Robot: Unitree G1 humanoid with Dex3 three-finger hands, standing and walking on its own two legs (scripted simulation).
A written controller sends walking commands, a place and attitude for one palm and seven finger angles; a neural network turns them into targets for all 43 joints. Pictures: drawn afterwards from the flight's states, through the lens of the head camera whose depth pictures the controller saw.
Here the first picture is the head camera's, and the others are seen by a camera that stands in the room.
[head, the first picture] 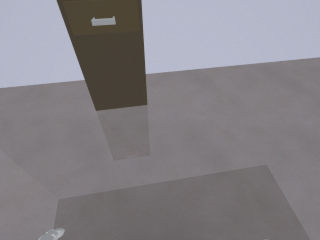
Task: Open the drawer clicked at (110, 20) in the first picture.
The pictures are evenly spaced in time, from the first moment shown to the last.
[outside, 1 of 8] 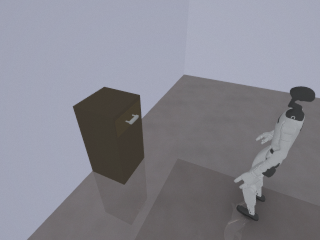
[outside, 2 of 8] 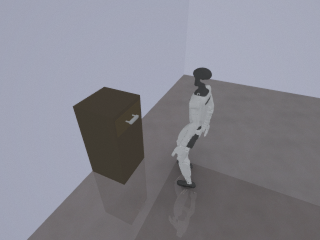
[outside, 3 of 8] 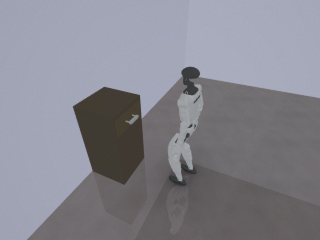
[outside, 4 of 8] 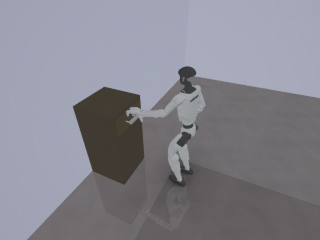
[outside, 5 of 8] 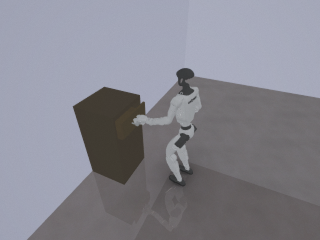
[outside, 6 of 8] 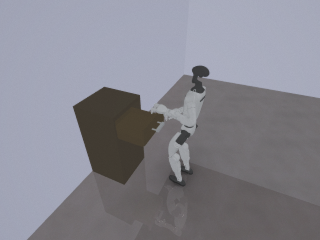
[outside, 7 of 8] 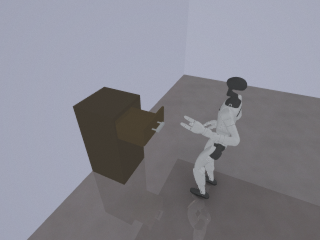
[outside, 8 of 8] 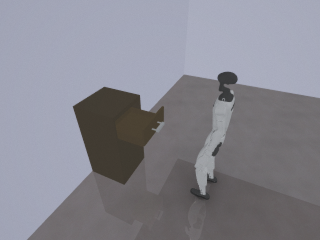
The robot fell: no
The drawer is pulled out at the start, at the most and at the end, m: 0.00 0.30 0.28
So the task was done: yes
